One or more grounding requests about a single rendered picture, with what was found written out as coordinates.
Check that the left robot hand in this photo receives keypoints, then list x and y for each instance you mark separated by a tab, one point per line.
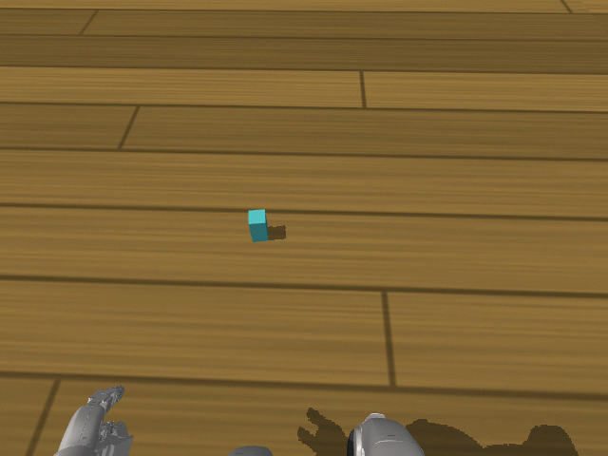
86	427

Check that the carton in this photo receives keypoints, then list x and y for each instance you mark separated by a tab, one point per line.
258	225

